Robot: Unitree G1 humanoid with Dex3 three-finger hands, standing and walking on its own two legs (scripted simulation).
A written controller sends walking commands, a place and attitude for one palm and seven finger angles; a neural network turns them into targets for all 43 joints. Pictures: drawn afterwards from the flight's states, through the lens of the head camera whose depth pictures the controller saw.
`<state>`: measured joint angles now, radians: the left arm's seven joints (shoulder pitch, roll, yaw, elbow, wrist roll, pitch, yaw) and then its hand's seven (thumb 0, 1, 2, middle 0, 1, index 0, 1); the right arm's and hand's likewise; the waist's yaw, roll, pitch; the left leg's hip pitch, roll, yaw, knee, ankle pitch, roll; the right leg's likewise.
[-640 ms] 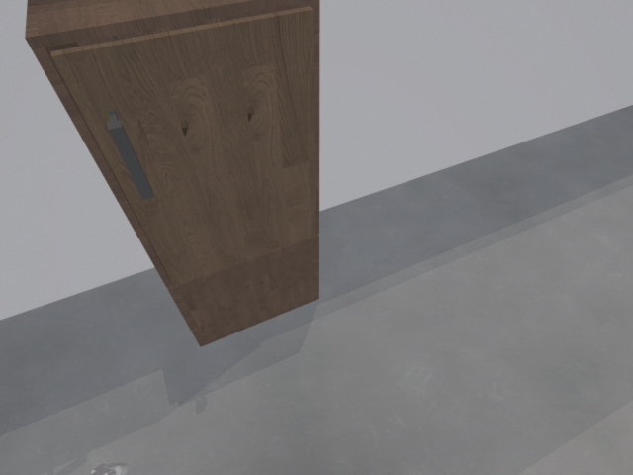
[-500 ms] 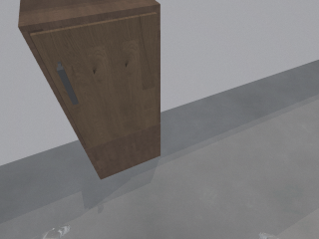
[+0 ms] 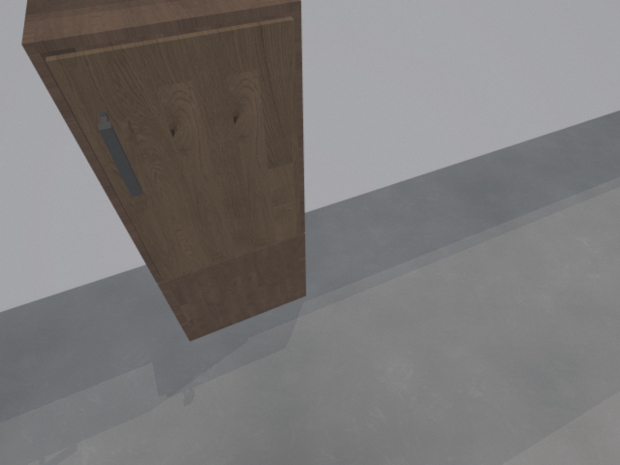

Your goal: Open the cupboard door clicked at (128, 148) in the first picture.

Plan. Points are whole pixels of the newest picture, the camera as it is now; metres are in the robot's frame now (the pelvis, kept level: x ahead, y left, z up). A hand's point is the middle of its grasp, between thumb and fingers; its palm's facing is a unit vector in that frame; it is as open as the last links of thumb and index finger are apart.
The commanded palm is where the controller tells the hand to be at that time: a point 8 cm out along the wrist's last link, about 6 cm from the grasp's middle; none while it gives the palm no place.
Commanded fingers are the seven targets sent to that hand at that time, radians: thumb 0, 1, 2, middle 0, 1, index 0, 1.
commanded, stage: stand and wait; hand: left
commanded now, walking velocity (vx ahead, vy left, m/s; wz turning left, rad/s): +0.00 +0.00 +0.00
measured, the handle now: (120, 155) +0.59 +0.39 +0.05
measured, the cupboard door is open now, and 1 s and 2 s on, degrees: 0 0 0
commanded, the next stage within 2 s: look at it before walking up in 0.18 s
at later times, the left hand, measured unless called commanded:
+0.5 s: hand out of the picture +0.06 +0.23 -0.16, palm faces -0.02 -0.95 -0.30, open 7.3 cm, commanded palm none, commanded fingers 0.00 0.90 0.90 -0.20 -0.30 -0.20 -0.30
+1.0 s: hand out of the picture +0.05 +0.24 -0.16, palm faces +0.01 -0.95 -0.31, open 7.3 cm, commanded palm none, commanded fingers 0.00 0.90 0.90 -0.20 -0.30 -0.20 -0.30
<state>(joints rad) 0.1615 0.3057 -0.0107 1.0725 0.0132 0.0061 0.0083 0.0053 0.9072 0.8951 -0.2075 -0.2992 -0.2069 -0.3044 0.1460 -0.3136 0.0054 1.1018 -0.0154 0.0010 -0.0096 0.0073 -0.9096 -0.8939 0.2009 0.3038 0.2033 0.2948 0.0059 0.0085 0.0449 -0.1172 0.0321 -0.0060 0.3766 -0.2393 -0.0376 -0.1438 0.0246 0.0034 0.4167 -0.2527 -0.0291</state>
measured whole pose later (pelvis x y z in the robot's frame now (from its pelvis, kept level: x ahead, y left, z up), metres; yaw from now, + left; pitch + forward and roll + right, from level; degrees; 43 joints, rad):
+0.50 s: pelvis -0.01 +0.00 +0.00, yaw +0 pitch -1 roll +0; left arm 0.15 0.29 -0.01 1.08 0.01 0.00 0.01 0.00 0.91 0.90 -0.21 -0.30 -0.21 -0.30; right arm 0.16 -0.28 0.01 1.12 -0.02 -0.01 -0.01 0.01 -0.91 -0.89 0.20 0.30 0.20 0.29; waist 0.00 0.00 0.03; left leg -0.12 0.03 -0.01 0.36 -0.22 -0.04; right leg -0.14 0.02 0.00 0.39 -0.23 -0.03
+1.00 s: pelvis -0.01 +0.01 +0.00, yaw +1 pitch -1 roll +0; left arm 0.16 0.29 0.00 1.09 0.01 0.01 0.02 0.00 0.91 0.90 -0.21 -0.30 -0.21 -0.30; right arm 0.16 -0.28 0.01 1.12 -0.01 -0.01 -0.01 0.01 -0.91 -0.89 0.20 0.30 0.20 0.29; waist 0.00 0.00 0.03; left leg -0.13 0.01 -0.02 0.37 -0.22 -0.02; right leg -0.15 0.00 -0.01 0.40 -0.23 -0.01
